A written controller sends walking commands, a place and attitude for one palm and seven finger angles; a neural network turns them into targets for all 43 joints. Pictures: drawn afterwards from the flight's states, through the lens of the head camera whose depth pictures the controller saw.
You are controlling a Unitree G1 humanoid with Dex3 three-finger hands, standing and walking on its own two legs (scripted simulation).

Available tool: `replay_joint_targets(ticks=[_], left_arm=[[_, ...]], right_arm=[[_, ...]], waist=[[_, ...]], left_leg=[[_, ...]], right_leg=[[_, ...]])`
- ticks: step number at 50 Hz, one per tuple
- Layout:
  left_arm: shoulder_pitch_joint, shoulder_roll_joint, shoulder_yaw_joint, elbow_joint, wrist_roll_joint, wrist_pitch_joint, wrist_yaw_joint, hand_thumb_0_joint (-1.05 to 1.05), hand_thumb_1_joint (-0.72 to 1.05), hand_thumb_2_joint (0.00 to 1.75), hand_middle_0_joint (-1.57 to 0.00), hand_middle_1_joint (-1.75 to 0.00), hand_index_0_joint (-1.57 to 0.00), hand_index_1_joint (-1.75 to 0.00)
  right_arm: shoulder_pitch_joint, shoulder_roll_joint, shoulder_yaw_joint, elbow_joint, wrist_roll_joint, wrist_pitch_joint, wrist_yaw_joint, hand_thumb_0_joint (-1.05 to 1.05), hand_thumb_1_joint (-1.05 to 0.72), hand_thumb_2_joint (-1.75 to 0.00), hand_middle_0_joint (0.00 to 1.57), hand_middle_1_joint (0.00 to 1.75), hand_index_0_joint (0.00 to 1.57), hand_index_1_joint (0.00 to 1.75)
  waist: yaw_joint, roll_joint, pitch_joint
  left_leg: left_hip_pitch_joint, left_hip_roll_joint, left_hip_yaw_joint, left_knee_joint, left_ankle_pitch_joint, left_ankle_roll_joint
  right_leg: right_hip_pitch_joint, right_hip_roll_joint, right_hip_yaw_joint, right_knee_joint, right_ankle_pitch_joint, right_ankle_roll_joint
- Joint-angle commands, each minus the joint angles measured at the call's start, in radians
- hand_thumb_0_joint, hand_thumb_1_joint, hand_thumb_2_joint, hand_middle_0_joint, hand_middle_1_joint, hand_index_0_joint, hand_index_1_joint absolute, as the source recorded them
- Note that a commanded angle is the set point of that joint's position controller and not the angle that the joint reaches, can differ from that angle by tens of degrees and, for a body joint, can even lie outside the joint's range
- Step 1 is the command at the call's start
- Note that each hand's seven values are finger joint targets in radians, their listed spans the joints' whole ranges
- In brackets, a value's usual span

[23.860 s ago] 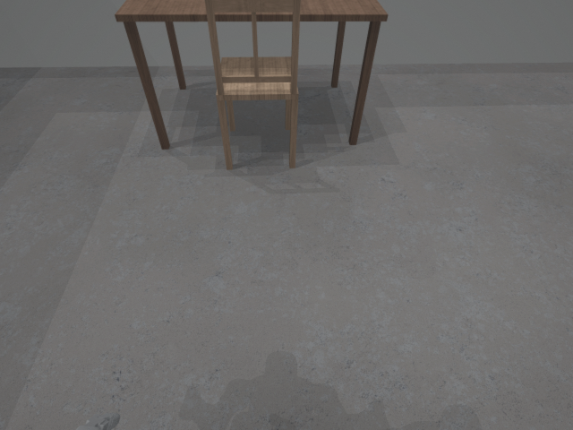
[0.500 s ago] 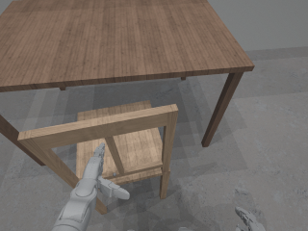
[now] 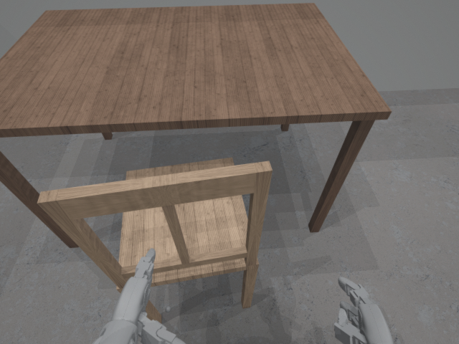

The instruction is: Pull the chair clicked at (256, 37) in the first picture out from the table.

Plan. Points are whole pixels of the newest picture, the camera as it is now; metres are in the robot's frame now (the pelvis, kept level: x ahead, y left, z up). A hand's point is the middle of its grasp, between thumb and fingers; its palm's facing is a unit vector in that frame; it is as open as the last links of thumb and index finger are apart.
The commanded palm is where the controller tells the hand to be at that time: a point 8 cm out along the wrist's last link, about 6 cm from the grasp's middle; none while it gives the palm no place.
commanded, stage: draw the hand back to the body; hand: left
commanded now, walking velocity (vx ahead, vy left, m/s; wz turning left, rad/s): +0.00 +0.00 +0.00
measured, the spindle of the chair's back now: (177, 235) +0.35 +0.12 -0.06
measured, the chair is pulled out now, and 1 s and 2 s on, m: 0.13 0.13 0.13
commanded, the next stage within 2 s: step back with the hand held close in 1.64 s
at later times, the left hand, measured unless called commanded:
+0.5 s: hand (134, 303) +0.19 +0.14 +0.05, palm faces +0.01 -1.00 -0.08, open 17.5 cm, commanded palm +0.16 +0.22 +0.08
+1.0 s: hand (29, 267) +0.20 +0.24 +0.16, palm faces +0.33 -0.86 -0.39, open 13.1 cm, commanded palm +0.15 +0.28 +0.18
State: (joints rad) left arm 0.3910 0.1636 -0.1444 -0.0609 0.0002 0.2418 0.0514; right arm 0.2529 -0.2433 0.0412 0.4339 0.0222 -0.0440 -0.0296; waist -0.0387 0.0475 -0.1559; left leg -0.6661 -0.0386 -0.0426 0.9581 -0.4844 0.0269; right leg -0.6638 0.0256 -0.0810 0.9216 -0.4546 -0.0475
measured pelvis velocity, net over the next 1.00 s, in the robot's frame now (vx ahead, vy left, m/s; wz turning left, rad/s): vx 0.01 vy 0.01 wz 0.00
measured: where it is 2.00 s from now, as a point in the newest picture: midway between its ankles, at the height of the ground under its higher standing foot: outside the picture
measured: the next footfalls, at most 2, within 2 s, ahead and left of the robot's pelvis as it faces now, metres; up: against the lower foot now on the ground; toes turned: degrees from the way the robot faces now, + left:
none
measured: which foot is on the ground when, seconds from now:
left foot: down 0.00-1.00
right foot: down 0.00-1.00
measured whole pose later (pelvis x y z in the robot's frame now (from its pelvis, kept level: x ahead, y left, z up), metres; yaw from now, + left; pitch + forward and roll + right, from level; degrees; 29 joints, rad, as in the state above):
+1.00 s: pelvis +0.01 +0.01 +0.04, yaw +0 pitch -1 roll -1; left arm 0.54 0.33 0.18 -0.41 -0.04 -0.03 0.14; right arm 0.20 -0.22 0.05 0.60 0.02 -0.14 -0.09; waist 0.05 0.07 -0.03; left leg -0.24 -0.05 -0.04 0.62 -0.36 0.04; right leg -0.24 0.02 -0.06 0.58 -0.33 -0.03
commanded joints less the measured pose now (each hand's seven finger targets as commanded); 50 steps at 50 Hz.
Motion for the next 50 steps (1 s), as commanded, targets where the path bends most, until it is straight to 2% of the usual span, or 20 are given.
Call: replay_joint_targets(ticks=[1,3,4,5,7,11,14,17,21,22,28,29,30,31,32,33,37,42,47,50], left_arm=[[0.059,0.048,0.016,-0.268,0.002,-0.040,-0.004,0.00,-0.55,0.20,0.00,0.00,0.00,0.00],[0.066,0.056,0.018,-0.273,0.002,-0.037,-0.003,0.00,-0.55,0.20,0.00,0.00,0.00,0.00],[-0.081,0.006,0.071,-0.444,-0.096,-0.210,-0.001,0.00,-0.55,0.20,0.00,0.00,0.00,0.00],[-0.009,0.040,0.095,-0.380,-0.082,-0.298,-0.006,0.00,-0.55,0.20,0.00,0.00,0.00,0.00],[0.013,0.090,0.148,-0.411,-0.098,-0.389,-0.002,0.00,-0.55,0.20,0.00,0.00,0.00,0.00],[0.046,0.060,0.171,-0.422,-0.126,-0.586,-0.016,0.00,-0.55,0.20,0.00,0.00,0.00,0.00],[0.099,0.012,0.175,-0.321,-0.151,-0.704,-0.042,0.00,-0.55,0.20,0.00,0.00,0.00,0.00],[0.200,0.029,0.171,-0.271,-0.144,-0.634,-0.097,0.00,-0.55,0.20,0.00,0.00,0.00,0.00],[0.106,0.156,0.255,-0.477,-0.169,-0.510,-0.121,0.00,-0.55,0.20,0.00,0.00,0.00,0.00],[0.082,0.185,0.289,-0.517,-0.177,-0.503,-0.111,0.00,-0.55,0.20,0.00,0.00,0.00,0.00],[0.085,0.144,0.322,-0.525,-0.233,-0.564,-0.074,0.00,-0.37,0.29,-0.02,-0.04,-0.02,-0.04],[0.233,0.333,0.361,-0.425,-0.070,-0.445,0.013,0.00,-0.33,0.31,-0.03,-0.05,-0.03,-0.05],[0.233,0.223,0.292,-0.505,-0.064,-0.397,0.037,0.00,-0.30,0.32,-0.04,-0.05,-0.04,-0.05],[0.226,0.206,0.279,-0.507,-0.060,-0.374,0.046,0.00,-0.26,0.34,-0.04,-0.06,-0.04,-0.06],[0.234,0.183,0.264,-0.506,-0.049,-0.356,0.051,0.00,-0.22,0.36,-0.04,-0.07,-0.04,-0.07],[0.248,0.182,0.264,-0.466,-0.046,-0.339,0.060,0.00,-0.19,0.37,-0.05,-0.08,-0.05,-0.08],[0.154,0.262,0.320,-0.531,-0.040,-0.337,0.088,0.00,-0.04,0.44,-0.07,-0.10,-0.07,-0.10],[0.078,0.327,0.391,-0.593,-0.032,-0.338,0.114,0.00,0.14,0.53,-0.10,-0.14,-0.10,-0.14],[0.103,0.307,0.427,-0.545,-0.041,-0.333,0.108,0.00,0.32,0.62,-0.12,-0.18,-0.12,-0.18],[0.098,0.303,0.458,-0.525,-0.049,-0.341,0.097,0.00,0.43,0.67,-0.13,-0.20,-0.13,-0.20]], right_arm=[[-0.040,-0.113,-0.057,-0.178,-0.002,-0.064,-0.013,0.00,-0.90,-0.90,0.20,0.30,0.20,0.30],[-0.044,-0.115,-0.054,-0.176,-0.003,-0.066,-0.017,0.00,-0.90,-0.90,0.20,0.30,0.20,0.30],[-0.038,-0.098,-0.056,-0.153,-0.010,-0.105,-0.020,0.00,-0.90,-0.90,0.20,0.30,0.20,0.30],[-0.037,-0.100,-0.063,-0.122,-0.018,-0.136,-0.018,0.00,-0.90,-0.90,0.20,0.30,0.20,0.30],[-0.023,-0.098,-0.066,-0.103,-0.011,-0.164,-0.011,0.00,-0.90,-0.90,0.20,0.30,0.20,0.30],[-0.047,-0.079,-0.078,-0.072,-0.011,-0.206,0.013,0.00,-0.90,-0.90,0.20,0.30,0.20,0.30],[-0.085,-0.080,-0.087,-0.051,-0.017,-0.220,0.039,0.00,-0.90,-0.90,0.20,0.30,0.20,0.30],[-0.095,-0.102,-0.093,-0.096,-0.003,-0.199,0.038,0.00,-0.90,-0.90,0.20,0.30,0.20,0.30],[-0.088,-0.104,-0.082,-0.138,0.019,-0.173,-0.002,0.00,-0.90,-0.90,0.20,0.30,0.20,0.30],[-0.089,-0.104,-0.079,-0.133,0.020,-0.174,-0.013,0.00,-0.90,-0.90,0.20,0.30,0.20,0.30],[-0.075,-0.087,-0.063,-0.066,0.028,-0.233,-0.022,0.00,-0.90,-0.90,0.20,0.30,0.20,0.30],[-0.076,-0.096,-0.076,-0.048,0.016,-0.171,-0.045,0.00,-0.90,-0.90,0.20,0.30,0.20,0.30],[-0.097,-0.073,-0.063,-0.094,0.015,-0.149,-0.049,0.00,-0.90,-0.90,0.20,0.30,0.20,0.30],[-0.090,-0.076,-0.066,-0.091,0.018,-0.139,-0.052,0.00,-0.90,-0.90,0.20,0.30,0.20,0.30],[-0.105,-0.076,-0.066,-0.087,0.016,-0.132,-0.051,0.00,-0.90,-0.90,0.20,0.30,0.20,0.30],[-0.103,-0.072,-0.061,-0.069,0.012,-0.118,-0.053,0.00,-0.90,-0.90,0.20,0.30,0.20,0.30],[-0.144,-0.085,-0.052,-0.068,0.008,-0.109,-0.070,0.00,-0.90,-0.90,0.20,0.30,0.20,0.30],[-0.160,-0.085,-0.035,-0.037,0.004,-0.142,-0.082,0.00,-0.90,-0.90,0.20,0.30,0.20,0.30],[-0.183,-0.079,-0.033,0.001,-0.001,-0.157,-0.073,0.00,-0.90,-0.90,0.20,0.30,0.20,0.30],[-0.187,-0.077,-0.037,0.021,-0.006,-0.153,-0.066,0.00,-0.90,-0.90,0.20,0.30,0.20,0.30]], waist=[[-0.014,-0.047,-0.158],[-0.023,-0.058,-0.124],[-0.036,-0.120,-0.101],[-0.004,-0.069,-0.136],[0.009,-0.010,-0.158],[0.029,0.024,-0.156],[0.028,-0.070,-0.119],[0.039,-0.078,-0.158],[0.033,-0.087,-0.186],[0.029,-0.086,-0.182],[0.025,-0.011,-0.070],[0.074,0.003,-0.092],[0.057,0.012,-0.039],[0.046,-0.022,-0.031],[0.055,0.035,-0.029],[0.053,-0.012,0.018],[0.056,-0.067,0.049],[0.073,0.035,0.062],[0.086,0.015,0.109],[0.092,-0.045,0.104]], left_leg=[[0.051,0.004,-0.011,-0.113,0.307,0.019],[0.022,0.002,-0.015,-0.109,0.279,0.021],[-0.014,0.007,-0.029,-0.055,0.267,0.010],[-0.024,0.002,-0.024,-0.039,0.253,0.005],[-0.019,0.002,-0.025,-0.042,0.249,0.002],[-0.064,0.004,-0.013,-0.005,0.230,-0.011],[-0.159,0.010,-0.019,0.035,0.165,-0.012],[-0.150,0.008,0.005,0.000,0.135,0.001],[-0.092,0.005,0.006,-0.046,0.121,0.016],[-0.078,0.008,0.003,-0.049,0.130,0.018],[0.018,0.016,-0.017,-0.119,0.181,0.006],[0.094,0.029,-0.019,-0.179,0.196,0.012],[0.114,0.021,-0.015,-0.201,0.212,0.017],[0.127,0.024,-0.018,-0.207,0.231,0.017],[0.163,0.024,-0.012,-0.223,0.265,0.018],[0.171,0.028,-0.010,-0.240,0.269,0.019],[0.245,0.031,-0.015,-0.317,0.251,0.024],[0.346,0.030,-0.030,-0.407,0.265,0.016],[0.406,0.033,-0.033,-0.463,0.353,0.008],[0.443,0.040,-0.031,-0.490,0.409,0.008]], right_leg=[[0.148,-0.022,0.058,-0.136,0.274,0.026],[0.133,-0.022,0.061,-0.140,0.249,0.028],[0.060,-0.009,0.029,-0.099,0.238,0.029],[0.050,-0.010,0.041,-0.069,0.210,0.021],[0.046,-0.008,0.045,-0.059,0.184,0.013],[-0.004,-0.003,0.045,-0.016,0.158,0.009],[-0.042,-0.002,0.052,0.006,0.121,0.017],[0.047,-0.011,0.088,-0.044,0.091,0.021],[0.146,-0.026,0.129,-0.131,0.036,0.036],[0.153,-0.022,0.129,-0.141,0.038,0.035],[0.135,0.003,0.056,-0.169,0.112,0.025],[0.214,-0.045,0.118,-0.221,0.124,0.014],[0.214,-0.051,0.092,-0.245,0.138,0.021],[0.222,-0.052,0.080,-0.251,0.167,0.025],[0.246,-0.051,0.079,-0.266,0.197,0.020],[0.259,-0.049,0.068,-0.282,0.208,0.024],[0.315,-0.044,0.065,-0.358,0.169,0.025],[0.381,-0.041,0.058,-0.411,0.169,0.015],[0.451,-0.034,0.048,-0.456,0.259,0.013],[0.497,-0.032,0.042,-0.474,0.311,0.018]])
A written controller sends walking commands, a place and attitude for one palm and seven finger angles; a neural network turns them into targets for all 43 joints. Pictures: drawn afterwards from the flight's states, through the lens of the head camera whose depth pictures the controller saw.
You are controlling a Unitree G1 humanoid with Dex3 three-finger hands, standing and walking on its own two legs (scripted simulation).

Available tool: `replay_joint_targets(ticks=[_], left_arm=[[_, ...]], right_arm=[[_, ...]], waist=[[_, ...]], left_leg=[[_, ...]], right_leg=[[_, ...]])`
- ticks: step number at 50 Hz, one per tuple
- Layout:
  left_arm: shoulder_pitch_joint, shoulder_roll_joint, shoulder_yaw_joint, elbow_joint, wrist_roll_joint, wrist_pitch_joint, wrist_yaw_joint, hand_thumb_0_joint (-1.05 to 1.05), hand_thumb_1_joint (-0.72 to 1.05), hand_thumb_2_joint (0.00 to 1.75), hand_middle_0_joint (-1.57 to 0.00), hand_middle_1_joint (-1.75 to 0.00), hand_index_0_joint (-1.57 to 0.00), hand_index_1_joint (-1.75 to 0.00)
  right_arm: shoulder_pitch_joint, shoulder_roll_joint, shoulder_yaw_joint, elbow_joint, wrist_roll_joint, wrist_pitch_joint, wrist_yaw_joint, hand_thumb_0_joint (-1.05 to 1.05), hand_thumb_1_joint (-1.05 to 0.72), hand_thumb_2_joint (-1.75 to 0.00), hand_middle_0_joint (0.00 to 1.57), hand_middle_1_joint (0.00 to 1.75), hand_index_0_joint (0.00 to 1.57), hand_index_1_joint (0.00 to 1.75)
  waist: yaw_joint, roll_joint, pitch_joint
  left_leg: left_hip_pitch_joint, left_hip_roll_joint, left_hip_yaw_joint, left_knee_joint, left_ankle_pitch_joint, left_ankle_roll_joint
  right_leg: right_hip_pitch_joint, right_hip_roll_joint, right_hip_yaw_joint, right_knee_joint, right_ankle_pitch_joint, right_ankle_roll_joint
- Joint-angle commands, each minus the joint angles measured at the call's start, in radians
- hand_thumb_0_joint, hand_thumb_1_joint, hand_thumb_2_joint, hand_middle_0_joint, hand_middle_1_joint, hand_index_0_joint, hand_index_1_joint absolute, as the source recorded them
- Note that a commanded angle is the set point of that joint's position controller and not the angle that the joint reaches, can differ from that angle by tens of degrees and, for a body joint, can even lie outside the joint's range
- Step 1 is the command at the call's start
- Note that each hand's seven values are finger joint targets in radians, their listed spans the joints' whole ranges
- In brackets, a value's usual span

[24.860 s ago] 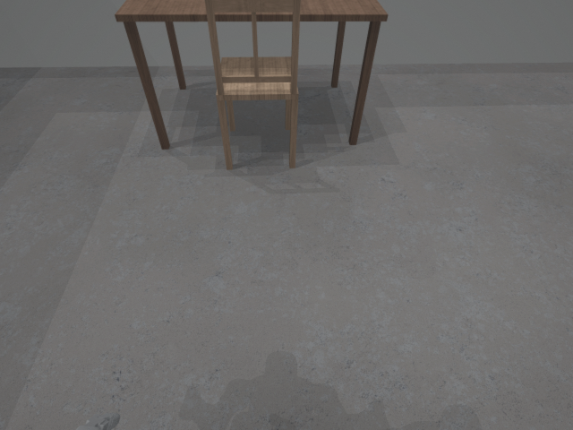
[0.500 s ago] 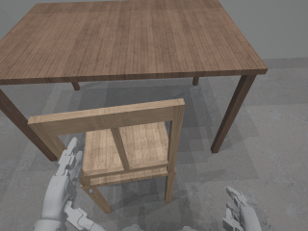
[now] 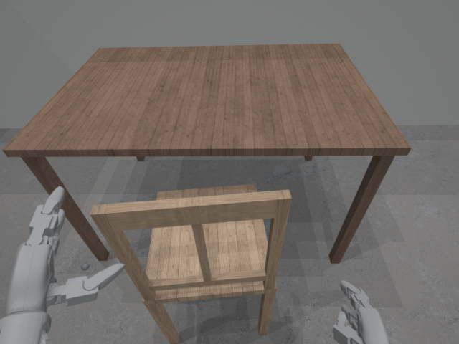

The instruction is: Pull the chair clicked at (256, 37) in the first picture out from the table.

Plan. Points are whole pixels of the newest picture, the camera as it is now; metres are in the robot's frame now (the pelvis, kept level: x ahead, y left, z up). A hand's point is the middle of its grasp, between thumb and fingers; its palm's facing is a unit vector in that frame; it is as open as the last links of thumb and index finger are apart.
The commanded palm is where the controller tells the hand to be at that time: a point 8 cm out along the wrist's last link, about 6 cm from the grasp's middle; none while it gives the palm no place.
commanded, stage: draw the hand back to the body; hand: left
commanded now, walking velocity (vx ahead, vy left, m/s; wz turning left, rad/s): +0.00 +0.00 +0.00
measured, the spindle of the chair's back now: (202, 253) +0.34 +0.11 -0.10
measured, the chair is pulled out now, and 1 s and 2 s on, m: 0.13 0.13 0.13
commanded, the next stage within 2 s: step back with the hand held close in 0.64 s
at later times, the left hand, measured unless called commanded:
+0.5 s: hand (56, 237) +0.21 +0.26 +0.16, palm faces +0.43 -0.82 -0.39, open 7.6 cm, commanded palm +0.15 +0.31 +0.18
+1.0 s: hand (52, 244) +0.19 +0.25 +0.17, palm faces +0.36 -0.80 -0.48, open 7.4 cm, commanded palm +0.13 +0.30 +0.19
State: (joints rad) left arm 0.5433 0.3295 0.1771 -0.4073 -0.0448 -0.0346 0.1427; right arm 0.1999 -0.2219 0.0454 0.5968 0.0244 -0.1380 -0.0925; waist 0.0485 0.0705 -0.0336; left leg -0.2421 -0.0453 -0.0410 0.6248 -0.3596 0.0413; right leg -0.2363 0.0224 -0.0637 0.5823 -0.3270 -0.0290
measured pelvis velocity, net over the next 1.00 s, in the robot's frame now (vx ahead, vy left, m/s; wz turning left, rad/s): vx -0.01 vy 0.00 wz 0.01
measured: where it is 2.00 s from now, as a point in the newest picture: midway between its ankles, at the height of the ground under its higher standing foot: outside the picture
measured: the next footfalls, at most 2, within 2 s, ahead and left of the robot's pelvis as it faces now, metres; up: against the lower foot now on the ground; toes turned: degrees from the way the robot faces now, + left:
left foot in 1.94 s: -0.05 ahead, +0.13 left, +0.00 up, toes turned +2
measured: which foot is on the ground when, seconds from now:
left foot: down 0.00-1.00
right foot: down 0.00-1.00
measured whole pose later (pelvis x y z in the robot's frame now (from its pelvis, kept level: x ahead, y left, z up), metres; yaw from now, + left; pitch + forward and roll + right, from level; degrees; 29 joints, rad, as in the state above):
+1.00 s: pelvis -0.01 +0.00 +0.01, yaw +0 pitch +0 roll -1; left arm 0.55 0.38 0.37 -0.46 -0.07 -0.13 0.10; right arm 0.13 -0.23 0.00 0.63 0.01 -0.07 -0.07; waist 0.01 0.07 0.03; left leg -0.21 -0.05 -0.05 0.47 -0.26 0.04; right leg -0.20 0.02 -0.07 0.42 -0.23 -0.02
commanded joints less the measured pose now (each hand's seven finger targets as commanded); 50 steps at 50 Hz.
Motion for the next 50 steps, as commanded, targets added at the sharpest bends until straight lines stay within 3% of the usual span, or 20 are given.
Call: replay_joint_targets(ticks=[1,3,7,9,12,15,18,19,24,25,29,33,37,38,39,40,41,44,47,50], left_arm=[[-0.068,0.151,0.151,-0.198,-0.004,-0.068,0.004,0.00,0.47,0.69,-0.14,-0.21,-0.14,-0.21],[-0.076,0.148,0.166,-0.181,-0.009,-0.067,-0.003,0.00,0.54,0.73,-0.15,-0.22,-0.15,-0.22],[-0.129,0.216,0.243,-0.243,-0.008,-0.075,0.001,0.00,0.68,0.80,-0.17,-0.26,-0.17,-0.26],[-0.139,0.226,0.272,-0.246,-0.015,-0.079,0.003,0.00,0.75,0.83,-0.18,-0.27,-0.18,-0.27],[-0.155,0.248,0.317,-0.248,-0.019,-0.080,0.003,0.00,0.86,0.88,-0.19,-0.29,-0.19,-0.29],[-0.133,0.180,0.274,-0.162,-0.025,-0.077,-0.009,0.00,0.90,0.90,-0.20,-0.30,-0.20,-0.30],[-0.115,0.134,0.227,-0.123,-0.027,-0.075,-0.027,0.00,0.90,0.90,-0.20,-0.30,-0.20,-0.30],[-0.129,0.149,0.235,-0.138,-0.027,-0.080,-0.029,0.00,0.90,0.90,-0.20,-0.30,-0.20,-0.30],[-0.155,0.236,0.292,-0.269,-0.020,-0.098,-0.015,0.00,0.90,0.90,-0.20,-0.30,-0.20,-0.30],[-0.148,0.246,0.301,-0.277,-0.020,-0.096,-0.010,0.00,0.90,0.90,-0.20,-0.30,-0.20,-0.30],[-0.144,0.231,0.299,-0.250,-0.020,-0.088,-0.005,0.00,0.90,0.90,-0.20,-0.30,-0.20,-0.30],[-0.141,0.185,0.272,-0.161,-0.026,-0.082,-0.016,0.00,0.90,0.90,-0.20,-0.30,-0.20,-0.30],[-0.130,0.182,0.263,-0.175,-0.026,-0.094,-0.022,0.00,0.90,0.90,-0.20,-0.30,-0.20,-0.30],[-0.201,0.189,0.245,-0.248,-0.028,-0.104,-0.022,0.00,0.90,0.90,-0.20,-0.30,-0.20,-0.30],[-0.326,0.385,0.419,-0.345,-0.039,-0.160,-0.008,0.00,0.90,0.90,-0.20,-0.30,-0.20,-0.30],[-0.203,0.288,0.361,-0.234,-0.039,-0.163,-0.014,0.00,0.90,0.90,-0.20,-0.30,-0.20,-0.30],[-0.131,0.243,0.320,-0.210,-0.035,-0.155,-0.018,0.00,0.90,0.90,-0.20,-0.30,-0.20,-0.30],[-0.036,0.215,0.306,-0.220,-0.030,-0.155,-0.024,0.00,0.90,0.90,-0.20,-0.30,-0.20,-0.30],[0.028,0.219,0.324,-0.222,-0.032,-0.148,-0.023,0.00,0.90,0.90,-0.20,-0.30,-0.20,-0.30],[0.025,0.242,0.341,-0.247,-0.036,-0.142,-0.018,0.00,0.90,0.90,-0.20,-0.30,-0.20,-0.30]], right_arm=[[-0.138,-0.101,-0.044,-0.142,-0.008,-0.060,-0.001,0.00,-0.90,-0.90,0.20,0.30,0.20,0.30],[-0.148,-0.098,-0.042,-0.128,-0.009,-0.059,0.004,0.00,-0.90,-0.90,0.20,0.30,0.20,0.30],[-0.157,-0.100,-0.042,-0.116,-0.013,-0.067,0.008,0.00,-0.90,-0.90,0.20,0.30,0.20,0.30],[-0.152,-0.098,-0.044,-0.107,-0.015,-0.067,0.008,0.00,-0.90,-0.90,0.20,0.30,0.20,0.30],[-0.168,-0.099,-0.047,-0.099,-0.014,-0.067,0.012,0.00,-0.90,-0.90,0.20,0.30,0.20,0.30],[-0.160,-0.100,-0.054,-0.086,-0.013,-0.054,0.020,0.00,-0.90,-0.90,0.20,0.30,0.20,0.30],[-0.157,-0.109,-0.064,-0.083,-0.010,-0.039,0.032,0.00,-0.90,-0.90,0.20,0.30,0.20,0.30],[-0.155,-0.112,-0.068,-0.087,-0.011,-0.035,0.033,0.00,-0.90,-0.90,0.20,0.30,0.20,0.30],[-0.161,-0.110,-0.065,-0.105,-0.015,-0.047,0.025,0.00,-0.90,-0.90,0.20,0.30,0.20,0.30],[-0.162,-0.108,-0.064,-0.103,-0.015,-0.049,0.022,0.00,-0.90,-0.90,0.20,0.30,0.20,0.30],[-0.173,-0.102,-0.058,-0.092,-0.013,-0.052,0.020,0.00,-0.90,-0.90,0.20,0.30,0.20,0.30],[-0.178,-0.104,-0.062,-0.084,-0.011,-0.041,0.025,0.00,-0.90,-0.90,0.20,0.30,0.20,0.30],[-0.177,-0.110,-0.069,-0.091,-0.010,-0.042,0.027,0.00,-0.90,-0.90,0.20,0.30,0.20,0.30],[-0.175,-0.112,-0.062,-0.103,-0.010,-0.048,0.029,0.00,-0.90,-0.90,0.20,0.30,0.20,0.30],[-0.158,-0.133,-0.060,-0.132,0.003,-0.039,0.022,0.00,-0.90,-0.90,0.20,0.30,0.20,0.30],[-0.164,-0.116,-0.060,-0.106,-0.005,-0.029,0.013,0.00,-0.90,-0.90,0.20,0.30,0.20,0.30],[-0.173,-0.115,-0.064,-0.110,-0.008,-0.020,0.013,0.00,-0.90,-0.90,0.20,0.30,0.20,0.30],[-0.166,-0.120,-0.069,-0.115,-0.015,0.001,0.011,0.00,-0.90,-0.90,0.20,0.30,0.20,0.30],[-0.171,-0.118,-0.083,-0.120,-0.016,0.022,0.007,0.00,-0.90,-0.90,0.20,0.30,0.20,0.30],[-0.169,-0.121,-0.097,-0.133,-0.009,0.040,-0.002,0.00,-0.90,-0.90,0.20,0.30,0.20,0.30]], waist=[[0.008,-0.050,-0.033],[0.008,-0.031,-0.008],[0.016,0.039,-0.029],[0.017,-0.010,-0.039],[0.022,0.024,-0.039],[0.014,-0.037,0.008],[0.009,-0.049,0.017],[0.010,-0.067,-0.003],[0.022,0.026,-0.104],[0.023,0.015,-0.110],[0.018,0.035,-0.030],[0.011,-0.024,0.049],[0.014,-0.008,-0.002],[0.009,0.012,-0.027],[-0.019,0.009,0.032],[-0.022,-0.033,0.040],[-0.020,-0.039,0.030],[-0.024,0.055,-0.044],[-0.027,0.024,-0.119],[-0.034,-0.049,-0.141]], left_leg=[[0.036,0.046,-0.029,-0.163,0.311,-0.007],[0.050,0.050,-0.030,-0.182,0.323,-0.012],[0.095,0.049,-0.028,-0.202,0.393,-0.019],[0.109,0.054,-0.029,-0.212,0.424,-0.020],[0.128,0.054,-0.020,-0.218,0.466,-0.023],[0.127,0.062,-0.023,-0.231,0.470,-0.023],[0.129,0.062,-0.015,-0.232,0.465,-0.016],[0.134,0.062,-0.019,-0.235,0.458,-0.015],[0.165,0.056,-0.019,-0.239,0.483,-0.017],[0.170,0.057,-0.017,-0.238,0.493,-0.018],[0.146,0.058,-0.019,-0.250,0.465,-0.023],[0.116,0.059,-0.021,-0.263,0.386,-0.019],[0.127,0.053,-0.016,-0.257,0.366,-0.014],[0.138,0.053,-0.022,-0.261,0.370,-0.013],[0.050,0.093,-0.075,-0.239,0.290,0.011],[0.044,0.093,-0.088,-0.230,0.289,0.009],[0.057,0.095,-0.087,-0.218,0.322,0.008],[0.056,0.113,-0.093,-0.206,0.449,0.006],[0.067,0.124,-0.093,-0.188,0.558,0.004],[0.035,0.128,-0.096,-0.165,0.539,0.000]], right_leg=[[0.088,-0.031,0.028,-0.141,0.208,-0.001],[0.098,-0.031,0.027,-0.159,0.215,-0.002],[0.144,-0.029,0.032,-0.182,0.265,-0.008],[0.166,-0.031,0.025,-0.188,0.295,-0.007],[0.183,-0.031,0.030,-0.200,0.330,-0.008],[0.165,-0.030,0.020,-0.213,0.320,-0.003],[0.160,-0.034,0.022,-0.223,0.328,0.000],[0.169,-0.034,0.021,-0.223,0.322,0.001],[0.224,-0.039,0.032,-0.217,0.339,-0.006],[0.229,-0.039,0.030,-0.217,0.351,-0.004],[0.200,-0.034,0.027,-0.229,0.330,-0.009],[0.164,-0.029,0.023,-0.245,0.277,-0.007],[0.180,-0.031,0.032,-0.242,0.265,-0.005],[0.186,-0.037,0.033,-0.239,0.269,-0.006],[0.138,-0.092,0.099,-0.257,0.302,0.010],[0.116,-0.110,0.092,-0.253,0.294,0.007],[0.098,-0.115,0.094,-0.253,0.300,0.009],[0.114,-0.113,0.076,-0.207,0.338,0.008],[0.134,-0.107,0.071,-0.171,0.392,0.012],[0.131,-0.121,0.077,-0.154,0.419,0.011]])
